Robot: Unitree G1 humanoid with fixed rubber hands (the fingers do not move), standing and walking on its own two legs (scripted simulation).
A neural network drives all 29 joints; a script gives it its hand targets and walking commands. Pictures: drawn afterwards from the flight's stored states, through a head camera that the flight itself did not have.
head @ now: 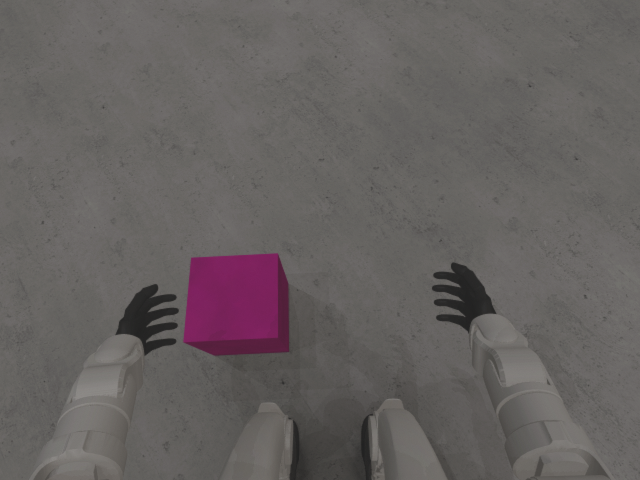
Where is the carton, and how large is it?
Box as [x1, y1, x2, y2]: [183, 253, 288, 355]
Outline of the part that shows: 277,253 191,258 183,341 214,355 288,351 287,281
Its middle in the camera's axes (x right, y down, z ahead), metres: -0.20 +0.18 +1.01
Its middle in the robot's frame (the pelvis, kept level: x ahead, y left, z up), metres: +0.45 +0.23 -0.57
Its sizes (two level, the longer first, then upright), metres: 0.210 0.200 0.250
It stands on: the floor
